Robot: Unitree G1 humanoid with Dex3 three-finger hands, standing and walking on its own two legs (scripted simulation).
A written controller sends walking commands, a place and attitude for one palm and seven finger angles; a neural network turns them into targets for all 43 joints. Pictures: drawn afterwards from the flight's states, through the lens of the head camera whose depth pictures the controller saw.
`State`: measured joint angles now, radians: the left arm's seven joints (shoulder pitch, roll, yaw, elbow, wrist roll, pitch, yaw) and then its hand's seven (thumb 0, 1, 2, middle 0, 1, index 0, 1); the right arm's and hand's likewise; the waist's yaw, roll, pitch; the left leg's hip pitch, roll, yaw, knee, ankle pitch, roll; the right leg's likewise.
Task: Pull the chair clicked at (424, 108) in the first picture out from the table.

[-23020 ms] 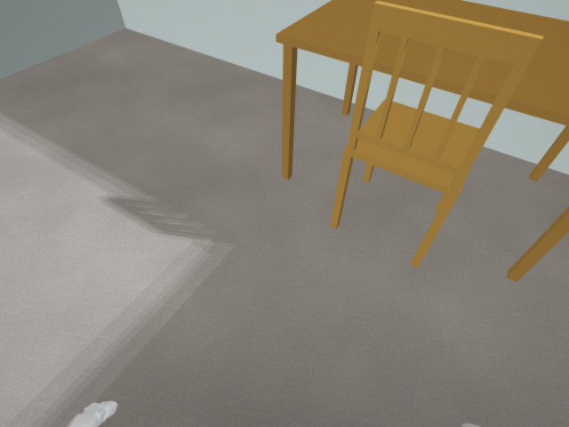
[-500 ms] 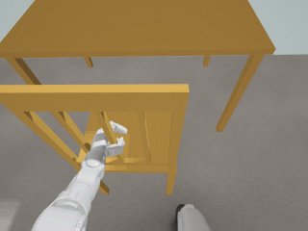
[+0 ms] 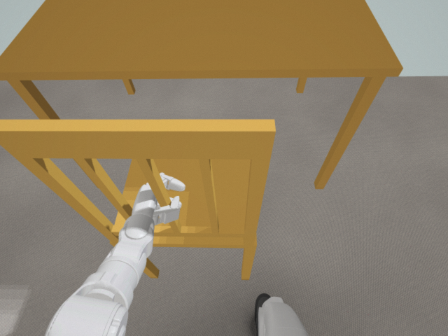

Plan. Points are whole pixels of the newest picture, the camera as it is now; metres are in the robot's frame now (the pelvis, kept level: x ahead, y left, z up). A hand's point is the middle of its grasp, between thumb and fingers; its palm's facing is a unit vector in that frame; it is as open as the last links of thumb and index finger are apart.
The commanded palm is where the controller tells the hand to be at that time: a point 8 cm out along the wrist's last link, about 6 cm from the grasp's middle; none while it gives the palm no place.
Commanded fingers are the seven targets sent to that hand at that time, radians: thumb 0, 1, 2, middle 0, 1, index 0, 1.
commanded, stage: step backward, pulling the chair out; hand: left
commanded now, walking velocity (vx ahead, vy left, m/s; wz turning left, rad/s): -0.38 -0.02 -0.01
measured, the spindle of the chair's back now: (164, 200) +0.37 +0.13 -0.04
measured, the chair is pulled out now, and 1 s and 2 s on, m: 0.28 0.27 0.27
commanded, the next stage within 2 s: none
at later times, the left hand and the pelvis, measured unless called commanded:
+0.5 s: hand (174, 207) +0.36 +0.11 -0.05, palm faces -0.08 -0.97 -0.23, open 5.1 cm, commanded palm +0.38 +0.16 -0.04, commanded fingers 0.00 0.90 0.90 -0.50 -1.45 -0.50 -1.45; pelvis +0.01 +0.00 +0.00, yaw +0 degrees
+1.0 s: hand (174, 205) +0.37 +0.11 -0.05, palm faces -0.07 -0.97 -0.22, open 5.1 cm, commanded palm +0.38 +0.16 -0.04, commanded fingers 0.00 0.90 0.90 -0.50 -1.45 -0.50 -1.45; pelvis +0.01 +0.00 +0.00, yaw +0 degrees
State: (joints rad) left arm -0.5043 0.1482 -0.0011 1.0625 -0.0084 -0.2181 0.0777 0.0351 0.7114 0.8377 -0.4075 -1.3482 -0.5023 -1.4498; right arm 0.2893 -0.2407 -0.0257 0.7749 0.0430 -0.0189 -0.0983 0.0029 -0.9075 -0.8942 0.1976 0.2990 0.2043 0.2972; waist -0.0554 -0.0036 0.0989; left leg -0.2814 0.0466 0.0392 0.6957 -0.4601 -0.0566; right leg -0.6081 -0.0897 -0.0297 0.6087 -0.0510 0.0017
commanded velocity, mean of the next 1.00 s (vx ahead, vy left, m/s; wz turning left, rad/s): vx -0.38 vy -0.08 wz -0.01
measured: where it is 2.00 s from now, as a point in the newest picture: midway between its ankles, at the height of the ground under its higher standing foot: outside the picture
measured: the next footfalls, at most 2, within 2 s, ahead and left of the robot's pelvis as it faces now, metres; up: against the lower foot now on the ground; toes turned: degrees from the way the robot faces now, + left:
none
